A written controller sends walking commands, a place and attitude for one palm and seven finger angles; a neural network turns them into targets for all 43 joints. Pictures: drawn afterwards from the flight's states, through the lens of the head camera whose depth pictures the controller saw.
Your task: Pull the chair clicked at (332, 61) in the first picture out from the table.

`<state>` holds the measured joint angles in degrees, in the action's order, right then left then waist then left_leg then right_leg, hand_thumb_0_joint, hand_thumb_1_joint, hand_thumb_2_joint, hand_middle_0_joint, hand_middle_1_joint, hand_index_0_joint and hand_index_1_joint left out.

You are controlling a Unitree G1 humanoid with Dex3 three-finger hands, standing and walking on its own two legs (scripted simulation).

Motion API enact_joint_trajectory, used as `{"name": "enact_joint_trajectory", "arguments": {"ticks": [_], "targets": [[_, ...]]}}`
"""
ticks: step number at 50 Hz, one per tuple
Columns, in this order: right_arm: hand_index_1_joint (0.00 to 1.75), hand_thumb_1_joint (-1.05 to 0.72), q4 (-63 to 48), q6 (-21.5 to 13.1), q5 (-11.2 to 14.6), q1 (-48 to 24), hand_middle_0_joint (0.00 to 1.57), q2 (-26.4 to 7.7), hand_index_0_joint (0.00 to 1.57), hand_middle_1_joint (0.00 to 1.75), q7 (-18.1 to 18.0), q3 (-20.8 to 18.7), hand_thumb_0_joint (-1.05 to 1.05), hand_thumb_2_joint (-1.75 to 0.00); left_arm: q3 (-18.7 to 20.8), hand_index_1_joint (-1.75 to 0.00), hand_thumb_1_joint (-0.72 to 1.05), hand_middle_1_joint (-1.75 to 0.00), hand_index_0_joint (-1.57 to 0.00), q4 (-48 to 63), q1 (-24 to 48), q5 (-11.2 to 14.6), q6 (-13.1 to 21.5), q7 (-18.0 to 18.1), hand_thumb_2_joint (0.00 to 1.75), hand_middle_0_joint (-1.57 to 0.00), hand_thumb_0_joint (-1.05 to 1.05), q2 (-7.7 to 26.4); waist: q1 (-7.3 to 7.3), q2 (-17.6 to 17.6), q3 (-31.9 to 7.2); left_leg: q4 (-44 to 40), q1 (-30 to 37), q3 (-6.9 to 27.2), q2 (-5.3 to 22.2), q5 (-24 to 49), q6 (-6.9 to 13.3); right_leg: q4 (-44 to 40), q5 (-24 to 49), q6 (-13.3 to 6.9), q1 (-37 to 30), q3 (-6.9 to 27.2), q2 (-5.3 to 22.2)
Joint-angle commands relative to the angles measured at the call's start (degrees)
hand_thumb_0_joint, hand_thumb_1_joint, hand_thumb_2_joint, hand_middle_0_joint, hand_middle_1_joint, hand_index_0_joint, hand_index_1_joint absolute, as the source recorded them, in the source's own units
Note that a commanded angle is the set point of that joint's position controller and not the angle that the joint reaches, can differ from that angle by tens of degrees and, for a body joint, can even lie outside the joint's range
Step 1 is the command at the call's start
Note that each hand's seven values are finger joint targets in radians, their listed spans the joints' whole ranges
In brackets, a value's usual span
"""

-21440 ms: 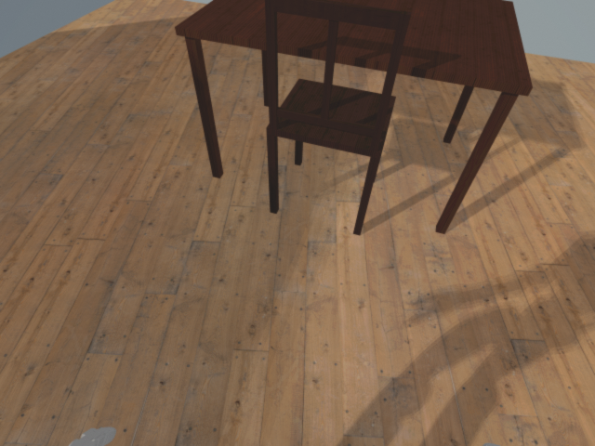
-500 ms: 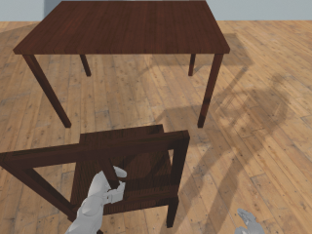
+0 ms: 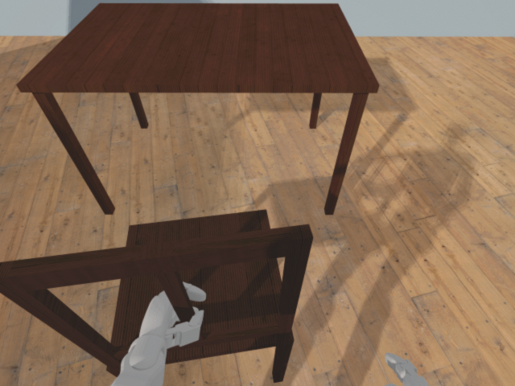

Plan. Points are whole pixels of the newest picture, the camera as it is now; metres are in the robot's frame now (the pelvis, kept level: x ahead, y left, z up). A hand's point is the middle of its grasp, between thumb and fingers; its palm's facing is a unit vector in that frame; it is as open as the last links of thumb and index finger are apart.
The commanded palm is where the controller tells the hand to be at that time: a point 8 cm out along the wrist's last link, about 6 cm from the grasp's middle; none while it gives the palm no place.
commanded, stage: open the thumb and straighten the fingers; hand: left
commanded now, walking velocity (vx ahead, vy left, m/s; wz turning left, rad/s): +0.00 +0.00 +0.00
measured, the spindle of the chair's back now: (184, 309) +0.26 +0.14 -0.07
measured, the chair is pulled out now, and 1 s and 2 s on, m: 0.63 0.63 0.63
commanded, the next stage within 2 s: draw the fingers out of the gap in 0.68 s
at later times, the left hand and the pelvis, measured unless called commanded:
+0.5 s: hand (187, 318) +0.25 +0.13 -0.07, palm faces -0.06 -0.99 -0.15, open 15.2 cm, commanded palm +0.23 +0.18 -0.04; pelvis +0.00 +0.00 -0.03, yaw +1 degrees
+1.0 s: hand (181, 342) +0.21 +0.13 -0.07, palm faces -0.05 -0.99 -0.15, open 17.5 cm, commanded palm +0.19 +0.18 -0.04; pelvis +0.01 +0.01 -0.04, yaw +2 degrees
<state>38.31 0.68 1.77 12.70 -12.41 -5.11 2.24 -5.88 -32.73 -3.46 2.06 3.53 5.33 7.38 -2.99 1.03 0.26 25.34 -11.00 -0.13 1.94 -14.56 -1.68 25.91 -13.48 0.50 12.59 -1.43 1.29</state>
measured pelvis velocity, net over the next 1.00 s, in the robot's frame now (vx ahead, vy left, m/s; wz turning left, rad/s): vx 0.01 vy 0.01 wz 0.04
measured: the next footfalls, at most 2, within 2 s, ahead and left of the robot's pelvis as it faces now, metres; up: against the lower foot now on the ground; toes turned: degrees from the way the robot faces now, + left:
none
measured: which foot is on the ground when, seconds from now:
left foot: down 0.00-1.00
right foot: down 0.00-1.00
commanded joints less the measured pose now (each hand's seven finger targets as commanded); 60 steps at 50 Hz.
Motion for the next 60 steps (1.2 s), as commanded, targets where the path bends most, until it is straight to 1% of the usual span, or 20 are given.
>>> {"name": "enact_joint_trajectory", "arguments": {"ticks": [1,3,8,9,10,14,18,22,23,25,27,36,38,39,40,42,45,49,55,60], "targets": [[0.30,-0.90,-9.8,-4.5,1.2,-5.0,0.20,-8.2,0.20,0.30,2.6,-4.3,0.00,-0.90,4.4,-1.45,0.42,-1.45,-0.50,16.7,8.3,1.2,1.9,-3.0,0.67,-0.50,0.00,6.7,0.69,-3.6,-11.2,2.3,-6.2,-1.2,0.1,5.9,2.7,1.8,9.9,-1.2,0.7,-0.5,2.3],[0.30,-0.90,-10.8,-6.1,1.2,-5.1,0.20,-7.7,0.20,0.30,3.0,-4.0,0.00,-0.90,2.5,-1.45,0.17,-1.45,-0.50,20.2,7.9,1.3,1.5,-4.2,0.55,-0.50,0.00,5.6,0.30,0.8,-12.2,4.1,-7.2,-1.4,-0.4,5.5,2.6,3.3,9.2,-1.5,2.2,-0.4,2.2],[0.30,-0.90,-12.4,-8.4,0.9,-4.4,0.20,-8.4,0.20,0.30,3.0,-4.2,0.00,-0.90,3.2,-1.38,-0.43,-1.38,-0.47,21.7,3.7,1.2,-2.1,-4.2,0.26,-0.47,0.00,5.3,0.82,-1.0,-13.2,7.6,-11.1,-1.0,-0.7,4.5,2.6,7.3,7.9,-1.2,5.9,-1.3,1.5],[0.30,-0.90,-12.5,-8.5,0.8,-3.9,0.20,-8.9,0.20,0.30,2.8,-4.4,0.00,-0.90,6.3,-1.30,-0.55,-1.30,-0.45,24.3,6.7,0.9,-2.5,-3.7,0.20,-0.45,0.00,8.6,0.99,-0.9,-14.8,8.0,-11.0,-0.9,-0.7,4.8,2.7,7.9,7.9,-1.1,5.9,-1.1,1.5],[0.30,-0.90,-13.1,-8.9,0.7,-4.2,0.20,-8.5,0.20,0.30,2.5,-4.3,0.00,-0.90,4.7,-1.23,-0.55,-1.23,-0.43,25.5,6.7,0.7,-3.2,-3.7,0.20,-0.43,0.00,6.9,1.01,0.7,-15.7,8.7,-10.7,-1.2,-0.9,5.0,2.8,8.5,7.9,-1.0,6.5,-1.2,1.5],[0.30,-0.90,-13.6,-9.9,0.5,-3.0,0.20,-8.8,0.20,0.30,2.0,-4.2,0.00,-0.90,4.9,-0.94,-0.55,-0.94,-0.32,25.7,3.5,1.2,-6.2,-3.7,0.20,-0.32,0.00,6.0,0.67,-3.1,-15.8,10.7,-12.2,-0.7,-0.8,6.1,2.8,10.3,8.9,-0.7,8.1,-2.0,1.2],[0.30,-0.90,-14.3,-10.8,0.4,-2.8,0.20,-9.0,0.20,0.30,1.4,-4.0,0.00,-0.90,3.3,-0.65,-0.55,-0.65,-0.22,29.6,6.1,1.0,-7.6,-4.2,0.20,-0.22,0.00,5.1,0.08,-1.7,-16.3,12.3,-12.5,-0.2,-1.0,6.2,2.7,11.7,8.0,-0.7,10.2,-2.3,1.1],[0.30,-0.90,-14.3,-11.4,0.2,-1.8,0.20,-8.9,0.20,0.30,0.9,-3.8,0.00,-0.90,3.9,-0.36,-0.55,-0.36,-0.13,30.7,8.2,0.7,-8.9,-4.0,0.20,-0.13,0.00,6.0,-0.38,-2.2,-17.1,13.8,-12.7,0.3,-1.2,6.3,2.9,12.8,7.9,-0.4,11.6,-2.5,1.0],[0.30,-0.90,-14.6,-11.4,0.1,-1.7,0.20,-9.2,0.20,0.30,0.8,-4.0,0.00,-0.90,7.7,-0.29,-0.55,-0.29,-0.10,29.6,2.4,0.8,-9.5,-3.9,0.20,-0.10,0.00,9.2,1.36,-2.7,-17.4,13.6,-13.5,0.3,-1.1,6.8,2.7,13.0,8.1,-0.7,10.1,-2.5,1.0],[0.30,-0.90,-15.4,-11.4,0.2,-1.7,0.20,-8.6,0.20,0.30,0.9,-3.4,0.00,-0.90,4.0,-0.14,-0.55,-0.14,-0.05,31.8,2.3,0.6,-10.1,-4.4,0.20,-0.05,0.00,5.6,0.48,-2.8,-16.8,14.2,-13.7,0.2,-1.3,7.8,2.8,13.7,9.4,-0.5,10.8,-2.8,1.2],[0.30,-0.90,-15.6,-11.4,0.1,-1.4,0.20,-8.7,0.20,0.30,0.8,-3.5,0.00,-0.90,4.5,0.00,-0.55,0.00,0.00,33.5,3.7,0.4,-10.6,-4.4,0.20,0.00,0.00,6.7,0.17,-2.4,-17.8,14.8,-13.8,0.3,-1.3,7.7,2.8,14.0,9.4,-0.4,11.0,-2.7,1.2],[0.30,-0.90,-16.5,-12.0,-0.1,-0.5,0.20,-8.5,0.20,0.30,0.6,-3.3,0.00,-0.90,2.9,0.00,-0.55,0.00,0.00,37.9,-1.2,0.3,-12.3,-4.3,0.20,0.00,0.00,5.6,0.03,-1.3,-18.3,16.5,-13.8,0.6,-1.5,10.6,2.9,15.2,12.2,-0.5,11.4,-3.1,1.3],[0.30,-0.90,-16.6,-11.9,-0.2,-0.5,0.20,-8.8,0.20,0.30,0.5,-3.4,0.00,-0.90,3.6,0.00,-0.55,0.00,0.00,38.6,-2.5,0.1,-12.5,-3.9,0.20,0.00,0.00,6.6,0.29,-1.0,-18.1,16.6,-14.3,0.8,-1.5,11.1,2.8,15.4,12.3,-0.7,11.3,-3.2,1.3],[0.30,-0.90,-16.4,-11.7,-0.2,-0.1,0.20,-8.9,0.20,0.30,0.4,-3.5,0.00,-0.90,6.4,0.00,-0.55,0.00,0.00,37.8,-4.2,0.0,-12.5,-3.7,0.20,0.00,0.00,9.2,0.70,-1.7,-17.8,16.8,-14.8,0.8,-1.4,11.2,2.7,15.7,12.5,-0.7,11.3,-3.1,1.3],[0.30,-0.90,-17.1,-11.6,-0.2,-0.5,0.20,-8.4,0.20,0.30,0.6,-3.4,0.00,-0.90,4.2,0.00,-0.55,0.00,0.00,38.2,-8.3,-0.2,-12.7,-3.9,0.20,0.00,0.00,6.5,1.16,-1.4,-17.5,16.6,-15.1,0.4,-1.5,10.9,2.7,15.9,12.4,-0.7,11.2,-3.2,1.4],[0.30,-0.90,-18.1,-11.7,-0.1,-0.6,0.20,-8.3,0.20,0.30,0.8,-3.4,0.00,-0.90,2.5,0.00,-0.55,0.00,0.00,41.1,-9.4,-0.2,-12.8,-4.0,0.20,0.00,0.00,5.5,0.74,-0.8,-17.2,16.9,-15.4,0.6,-1.5,9.9,2.7,16.0,10.8,-0.6,12.2,-3.4,1.3],[0.30,-0.90,-18.9,-11.9,-0.2,-0.9,0.20,-8.0,0.20,0.30,0.5,-3.5,0.00,-0.90,2.4,0.00,-0.55,0.00,0.00,44.3,-13.9,-0.2,-12.9,-3.7,0.20,0.00,0.00,5.9,0.89,-1.9,-17.2,17.4,-16.0,0.7,-1.5,9.4,2.9,16.0,10.5,-0.6,12.1,-3.3,1.3],[0.30,-0.90,-19.1,-12.4,-0.3,-0.4,0.20,-8.0,0.20,0.30,0.1,-3.6,0.00,-0.90,2.8,0.00,-0.55,0.00,0.00,49.3,-15.2,-0.7,-12.3,-3.0,0.20,0.00,0.00,7.3,0.51,0.2,-16.9,18.0,-16.0,1.1,-1.6,8.9,2.9,16.5,9.2,-0.7,13.5,-3.3,1.3],[0.30,-0.90,-19.9,-12.9,-0.2,-0.8,0.20,-7.1,0.20,0.30,-0.2,-3.7,0.00,-0.90,-0.8,0.00,-0.55,0.00,0.00,52.6,-23.8,-1.4,-12.2,-2.9,0.20,0.00,0.00,4.4,0.18,-1.3,-15.4,19.3,-17.4,1.5,-1.8,7.2,3.0,17.3,6.9,-0.6,15.5,-3.7,1.1],[0.30,-0.90,-20.4,-13.1,-0.3,-1.3,0.20,-6.6,0.20,0.30,-0.6,-3.8,0.00,-0.90,-1.0,0.00,-0.55,0.00,0.00,55.4,-29.1,-2.0,-12.4,-2.8,0.20,0.00,0.00,4.8,0.60,-2.1,-15.0,20.0,-18.7,2.0,-2.0,6.0,3.1,18.1,5.5,-0.7,16.4,-4.0,1.1]]}}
